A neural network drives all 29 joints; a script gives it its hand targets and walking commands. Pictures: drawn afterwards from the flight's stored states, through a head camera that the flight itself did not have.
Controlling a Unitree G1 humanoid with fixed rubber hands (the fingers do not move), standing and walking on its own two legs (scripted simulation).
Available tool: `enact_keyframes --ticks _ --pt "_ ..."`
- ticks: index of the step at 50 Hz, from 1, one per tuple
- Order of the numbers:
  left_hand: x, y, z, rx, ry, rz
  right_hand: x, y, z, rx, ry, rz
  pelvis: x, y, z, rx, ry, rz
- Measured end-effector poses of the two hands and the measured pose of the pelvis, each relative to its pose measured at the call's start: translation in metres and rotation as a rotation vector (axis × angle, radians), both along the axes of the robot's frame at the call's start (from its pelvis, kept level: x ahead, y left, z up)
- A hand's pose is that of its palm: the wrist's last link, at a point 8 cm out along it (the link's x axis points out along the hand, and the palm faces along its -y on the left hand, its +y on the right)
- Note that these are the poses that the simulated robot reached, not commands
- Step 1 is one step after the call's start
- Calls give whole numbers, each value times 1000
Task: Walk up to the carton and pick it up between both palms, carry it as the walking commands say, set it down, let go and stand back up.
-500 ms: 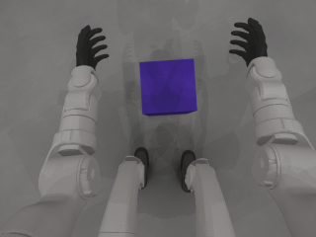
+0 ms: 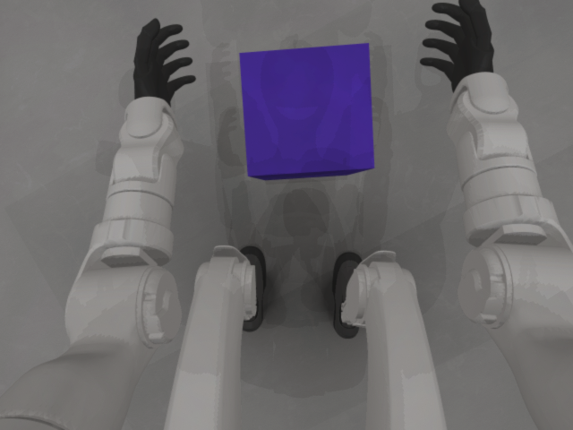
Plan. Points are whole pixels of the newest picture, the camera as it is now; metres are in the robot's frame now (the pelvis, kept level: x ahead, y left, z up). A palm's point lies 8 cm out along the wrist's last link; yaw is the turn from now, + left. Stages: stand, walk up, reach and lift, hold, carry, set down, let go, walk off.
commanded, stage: reach and lift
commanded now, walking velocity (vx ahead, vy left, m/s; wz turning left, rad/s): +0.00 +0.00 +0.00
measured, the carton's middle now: (305, 127) +0.50 +0.00 -0.39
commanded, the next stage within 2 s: none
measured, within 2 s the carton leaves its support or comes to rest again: neither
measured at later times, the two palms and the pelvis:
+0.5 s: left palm (194, 116) +0.49 +0.18 -0.27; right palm (421, 106) +0.51 -0.18 -0.27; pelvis -0.03 +0.00 -0.11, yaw +0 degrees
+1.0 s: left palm (206, 121) +0.49 +0.18 -0.33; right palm (405, 113) +0.51 -0.17 -0.33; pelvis -0.03 +0.00 -0.16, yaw +0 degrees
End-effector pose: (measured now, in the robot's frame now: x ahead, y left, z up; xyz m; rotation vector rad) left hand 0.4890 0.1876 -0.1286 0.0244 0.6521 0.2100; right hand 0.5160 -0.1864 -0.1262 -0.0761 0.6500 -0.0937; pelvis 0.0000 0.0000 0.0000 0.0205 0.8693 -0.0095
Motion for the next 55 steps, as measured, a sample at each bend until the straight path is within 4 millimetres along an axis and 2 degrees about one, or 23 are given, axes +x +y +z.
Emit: enact_keyframes --ticks 16,31,36,42,55 --pt "4 -6 -85 -2 26 1 -4 2 -87 -2 33 -20 -21 -1 -79 -2 -58 2" --pt "0 -9 -174 -9 73 -11 -9 7 -177 -1 70 -14 -28 2 -136 2 -137 1" --pt "1 -11 -197 -10 77 -18 -9 8 -200 -1 67 -11 -30 3 -152 1 -171 3" --pt "9 -6 -199 -3 55 -12 -7 11 -209 1 52 -3 -31 3 -162 2 -201 8" --pt "2 -13 -196 -19 72 -9 -4 15 -197 -3 56 5 -33 3 -159 2 -208 5"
